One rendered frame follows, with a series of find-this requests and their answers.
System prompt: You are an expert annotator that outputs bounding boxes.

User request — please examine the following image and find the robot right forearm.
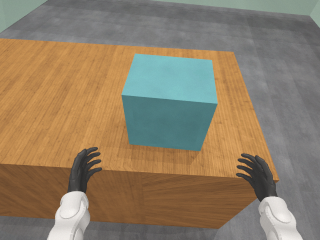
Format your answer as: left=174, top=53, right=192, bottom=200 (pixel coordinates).
left=258, top=196, right=303, bottom=240

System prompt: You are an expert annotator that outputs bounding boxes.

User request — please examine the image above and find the pedestal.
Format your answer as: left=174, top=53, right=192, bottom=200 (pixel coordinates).
left=0, top=38, right=280, bottom=229

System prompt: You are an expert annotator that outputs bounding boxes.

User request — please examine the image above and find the robot left forearm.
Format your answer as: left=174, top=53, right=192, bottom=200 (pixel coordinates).
left=47, top=191, right=91, bottom=240

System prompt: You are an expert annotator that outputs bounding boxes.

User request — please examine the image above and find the carton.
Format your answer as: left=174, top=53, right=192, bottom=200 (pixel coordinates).
left=121, top=53, right=218, bottom=151

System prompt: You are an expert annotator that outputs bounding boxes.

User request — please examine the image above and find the robot right hand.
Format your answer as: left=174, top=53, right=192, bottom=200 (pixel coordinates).
left=236, top=153, right=278, bottom=202

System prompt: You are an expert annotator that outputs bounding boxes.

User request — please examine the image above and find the robot left hand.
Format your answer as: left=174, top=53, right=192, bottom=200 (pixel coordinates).
left=67, top=147, right=102, bottom=194

